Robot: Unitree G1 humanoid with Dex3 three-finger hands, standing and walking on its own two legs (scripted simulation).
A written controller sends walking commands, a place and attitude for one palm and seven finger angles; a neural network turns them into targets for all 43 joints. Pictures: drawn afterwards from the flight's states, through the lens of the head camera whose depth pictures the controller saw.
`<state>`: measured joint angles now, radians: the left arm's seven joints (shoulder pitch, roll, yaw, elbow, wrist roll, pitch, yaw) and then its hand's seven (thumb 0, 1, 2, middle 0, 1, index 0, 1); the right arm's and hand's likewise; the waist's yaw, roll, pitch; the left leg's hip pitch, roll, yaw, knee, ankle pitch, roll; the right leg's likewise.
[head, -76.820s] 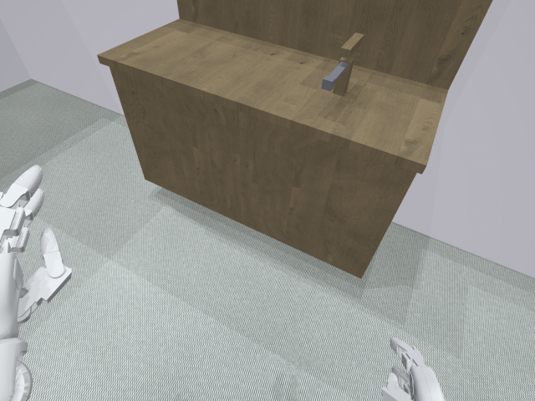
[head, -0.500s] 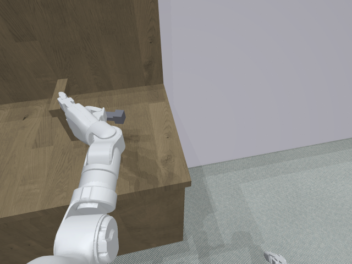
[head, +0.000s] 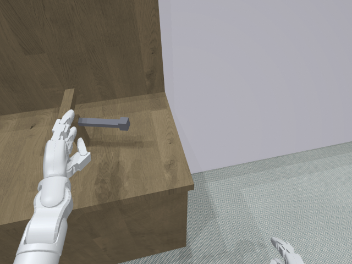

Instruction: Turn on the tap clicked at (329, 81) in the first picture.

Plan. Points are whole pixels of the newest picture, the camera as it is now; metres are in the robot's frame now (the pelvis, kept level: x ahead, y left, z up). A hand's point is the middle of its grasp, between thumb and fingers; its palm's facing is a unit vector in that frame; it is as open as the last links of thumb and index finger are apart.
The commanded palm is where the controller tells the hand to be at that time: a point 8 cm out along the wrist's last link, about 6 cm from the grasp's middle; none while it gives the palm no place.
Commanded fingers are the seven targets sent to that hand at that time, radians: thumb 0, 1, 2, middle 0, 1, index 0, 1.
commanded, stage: draw the hand back beside the body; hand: left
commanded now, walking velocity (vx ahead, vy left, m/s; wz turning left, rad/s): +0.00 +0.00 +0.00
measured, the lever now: (124, 123) +0.47 +0.20 +0.05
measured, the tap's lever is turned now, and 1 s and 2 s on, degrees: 72 72 72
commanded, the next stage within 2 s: step back with the hand held close in 1.04 s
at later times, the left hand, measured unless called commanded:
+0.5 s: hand (56, 171) +0.24 +0.25 +0.15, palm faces +0.34 -0.89 -0.31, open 7.5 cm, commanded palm +0.20 +0.28 +0.16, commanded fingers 0.00 0.90 0.90 -0.20 -0.29 -0.20 -0.29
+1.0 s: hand (37, 190) +0.20 +0.26 +0.15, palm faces +0.41 -0.84 -0.35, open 7.4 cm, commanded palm +0.15 +0.30 +0.17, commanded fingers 0.00 0.90 0.90 -0.20 -0.30 -0.20 -0.30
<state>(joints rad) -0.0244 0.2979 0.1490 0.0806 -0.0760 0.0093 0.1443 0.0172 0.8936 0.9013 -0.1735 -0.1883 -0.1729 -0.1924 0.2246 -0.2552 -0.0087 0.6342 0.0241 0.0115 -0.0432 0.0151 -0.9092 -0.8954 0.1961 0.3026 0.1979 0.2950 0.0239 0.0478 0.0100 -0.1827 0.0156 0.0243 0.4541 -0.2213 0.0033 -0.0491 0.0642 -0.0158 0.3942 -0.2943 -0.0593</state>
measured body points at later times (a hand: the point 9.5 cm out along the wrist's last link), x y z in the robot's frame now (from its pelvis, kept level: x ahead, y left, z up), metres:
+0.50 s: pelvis +0.00 +0.02 +0.00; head -0.01 +0.00 +0.45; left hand +0.21 +0.29 +0.17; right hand +0.18 -0.21 -0.09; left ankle +0.02 +0.12 -0.74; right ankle -0.05 -0.08 -0.74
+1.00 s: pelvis +0.00 +0.01 +0.00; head -0.01 -0.01 +0.45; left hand +0.17 +0.30 +0.17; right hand +0.20 -0.21 -0.09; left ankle +0.02 +0.12 -0.74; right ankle -0.05 -0.08 -0.74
